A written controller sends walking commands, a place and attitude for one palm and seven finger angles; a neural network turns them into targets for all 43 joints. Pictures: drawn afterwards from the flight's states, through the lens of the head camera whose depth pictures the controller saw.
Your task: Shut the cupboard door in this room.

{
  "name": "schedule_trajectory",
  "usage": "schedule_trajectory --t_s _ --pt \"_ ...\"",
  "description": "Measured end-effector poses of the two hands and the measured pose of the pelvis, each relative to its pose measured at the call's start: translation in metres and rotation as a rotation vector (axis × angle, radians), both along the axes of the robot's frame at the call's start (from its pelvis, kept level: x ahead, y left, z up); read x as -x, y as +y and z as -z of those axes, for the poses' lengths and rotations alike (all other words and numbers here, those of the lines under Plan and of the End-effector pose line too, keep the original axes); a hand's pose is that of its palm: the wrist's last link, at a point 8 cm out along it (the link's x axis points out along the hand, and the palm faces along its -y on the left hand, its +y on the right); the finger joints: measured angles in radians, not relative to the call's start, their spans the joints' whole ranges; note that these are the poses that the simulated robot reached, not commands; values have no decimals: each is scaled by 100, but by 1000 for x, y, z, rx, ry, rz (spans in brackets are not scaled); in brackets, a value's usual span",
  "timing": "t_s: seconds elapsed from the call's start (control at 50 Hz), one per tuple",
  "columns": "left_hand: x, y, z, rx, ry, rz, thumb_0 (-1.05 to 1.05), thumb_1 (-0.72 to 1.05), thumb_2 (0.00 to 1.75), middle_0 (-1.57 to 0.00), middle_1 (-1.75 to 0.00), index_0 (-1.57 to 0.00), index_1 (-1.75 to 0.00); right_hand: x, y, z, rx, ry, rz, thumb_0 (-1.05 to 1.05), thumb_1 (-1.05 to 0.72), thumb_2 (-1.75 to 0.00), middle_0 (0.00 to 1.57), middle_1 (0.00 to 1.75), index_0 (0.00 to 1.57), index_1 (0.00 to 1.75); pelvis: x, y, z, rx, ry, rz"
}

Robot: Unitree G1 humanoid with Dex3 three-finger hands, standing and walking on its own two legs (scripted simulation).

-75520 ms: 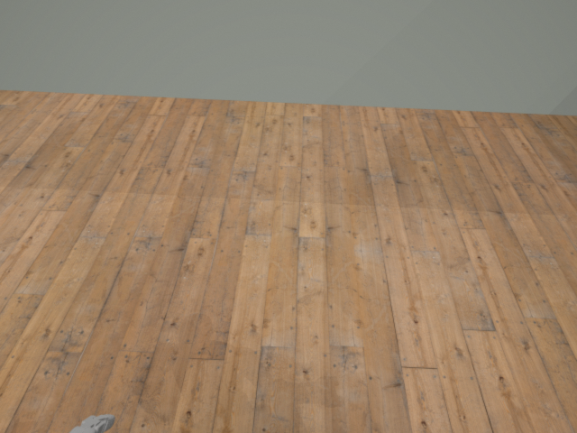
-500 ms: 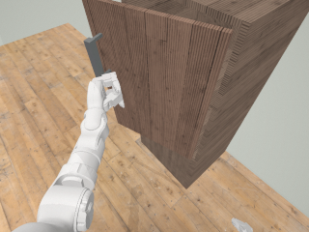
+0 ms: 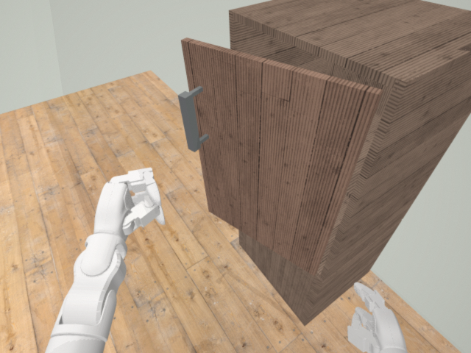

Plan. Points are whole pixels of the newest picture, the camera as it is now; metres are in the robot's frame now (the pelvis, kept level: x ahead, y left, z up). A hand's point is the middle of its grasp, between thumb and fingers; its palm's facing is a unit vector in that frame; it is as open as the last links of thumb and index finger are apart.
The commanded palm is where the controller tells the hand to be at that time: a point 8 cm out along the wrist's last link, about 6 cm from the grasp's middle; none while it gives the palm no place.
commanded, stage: draw the hand back to the body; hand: left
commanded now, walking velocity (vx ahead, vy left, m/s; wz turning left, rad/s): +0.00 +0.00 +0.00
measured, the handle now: (196, 119) +0.61 +0.14 +0.09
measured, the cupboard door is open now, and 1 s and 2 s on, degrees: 19 19 19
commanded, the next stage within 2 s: step back with the hand held close in 1.00 s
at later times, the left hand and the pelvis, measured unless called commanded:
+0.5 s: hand (65, 237) +0.23 +0.25 +0.15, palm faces +0.37 -0.85 -0.38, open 5.2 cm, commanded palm +0.18 +0.29 +0.18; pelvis +0.02 +0.01 +0.01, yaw +0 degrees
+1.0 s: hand (25, 254) +0.20 +0.28 +0.17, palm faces +0.47 -0.78 -0.41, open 7.4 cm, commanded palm +0.15 +0.31 +0.18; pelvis +0.01 +0.01 +0.01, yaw +1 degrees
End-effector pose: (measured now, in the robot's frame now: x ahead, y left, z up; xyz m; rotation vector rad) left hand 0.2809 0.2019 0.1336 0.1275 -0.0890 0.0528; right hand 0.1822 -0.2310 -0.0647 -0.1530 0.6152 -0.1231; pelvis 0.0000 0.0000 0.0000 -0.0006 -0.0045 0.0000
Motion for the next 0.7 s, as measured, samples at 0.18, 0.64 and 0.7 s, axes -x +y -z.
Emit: schedule_trajectory --t_s 0.18,0.64,0.7 --pt "40 30 -10 -118 -15 -140 2 89 90 -103 -120 -103 -120 -20 34 -5 -8 20 -93 1 -90 -90 20 30 20 30 -5 5 -8 2 -37 -8" --pt "118 109 -51 -364 -45 -400 2 89 90 -41 -52 -41 -52 3 15 13 23 115 -19 2 -90 -90 20 30 20 30 -18 12 -9 10 -40 -3" --pt "128 116 -54 -382 -52 -439 2 89 90 -34 -44 -34 -44 -1 15 11 30 96 -27 2 -90 -90 20 30 20 30 -17 12 -9 11 -42 -8"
